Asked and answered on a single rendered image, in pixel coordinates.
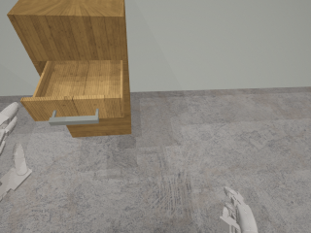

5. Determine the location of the left robot hand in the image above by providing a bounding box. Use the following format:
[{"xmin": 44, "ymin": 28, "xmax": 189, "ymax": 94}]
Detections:
[{"xmin": 0, "ymin": 102, "xmax": 32, "ymax": 202}]

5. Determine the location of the cabinet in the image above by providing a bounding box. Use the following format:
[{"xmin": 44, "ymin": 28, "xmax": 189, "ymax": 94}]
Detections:
[{"xmin": 7, "ymin": 0, "xmax": 132, "ymax": 138}]

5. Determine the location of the right robot hand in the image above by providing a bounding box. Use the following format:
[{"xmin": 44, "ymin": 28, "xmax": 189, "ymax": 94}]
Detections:
[{"xmin": 220, "ymin": 186, "xmax": 259, "ymax": 233}]

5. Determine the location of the handle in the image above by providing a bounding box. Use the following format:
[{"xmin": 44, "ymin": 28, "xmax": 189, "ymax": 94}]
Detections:
[{"xmin": 49, "ymin": 108, "xmax": 99, "ymax": 126}]

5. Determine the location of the drawer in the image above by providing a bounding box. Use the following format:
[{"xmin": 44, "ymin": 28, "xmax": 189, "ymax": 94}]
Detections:
[{"xmin": 20, "ymin": 60, "xmax": 124, "ymax": 121}]

